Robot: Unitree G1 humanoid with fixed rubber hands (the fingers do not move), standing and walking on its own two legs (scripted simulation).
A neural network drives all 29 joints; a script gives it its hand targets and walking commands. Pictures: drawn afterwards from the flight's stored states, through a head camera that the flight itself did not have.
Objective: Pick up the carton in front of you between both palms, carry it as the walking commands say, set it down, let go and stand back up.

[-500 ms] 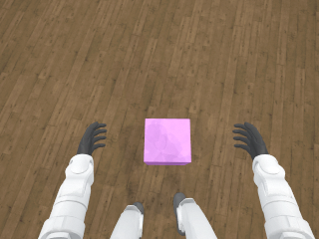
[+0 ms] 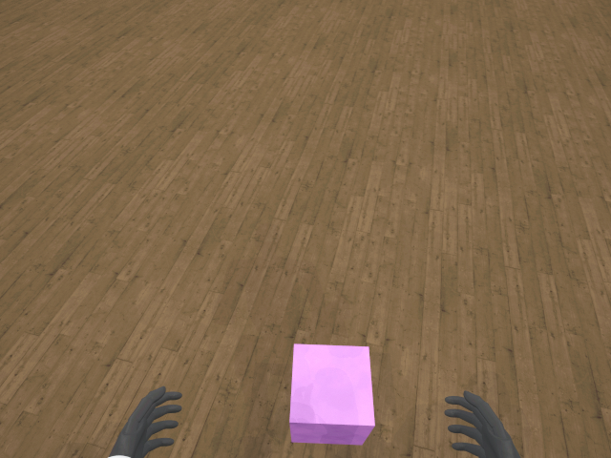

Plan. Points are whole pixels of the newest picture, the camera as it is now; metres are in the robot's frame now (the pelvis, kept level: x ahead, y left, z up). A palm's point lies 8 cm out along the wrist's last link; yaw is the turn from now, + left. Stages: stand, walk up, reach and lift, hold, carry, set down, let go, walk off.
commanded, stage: let go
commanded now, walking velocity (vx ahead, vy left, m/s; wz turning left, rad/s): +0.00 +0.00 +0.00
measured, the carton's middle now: (329, 395) +0.39 -0.06 -0.65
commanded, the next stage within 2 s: stand in 0.34 s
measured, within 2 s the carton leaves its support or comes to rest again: neither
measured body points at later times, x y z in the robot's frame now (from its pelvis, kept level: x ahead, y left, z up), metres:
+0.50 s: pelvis +0.00 -0.01 -0.01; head +0.00 -0.02 +0.44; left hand +0.15 +0.26 -0.10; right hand +0.17 -0.28 -0.09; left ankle -0.04 +0.11 -0.74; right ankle +0.00 -0.13 -0.74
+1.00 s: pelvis -0.01 -0.02 -0.01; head -0.01 -0.03 +0.44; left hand +0.11 +0.26 -0.11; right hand +0.11 -0.30 -0.12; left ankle -0.04 +0.11 -0.74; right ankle +0.00 -0.13 -0.74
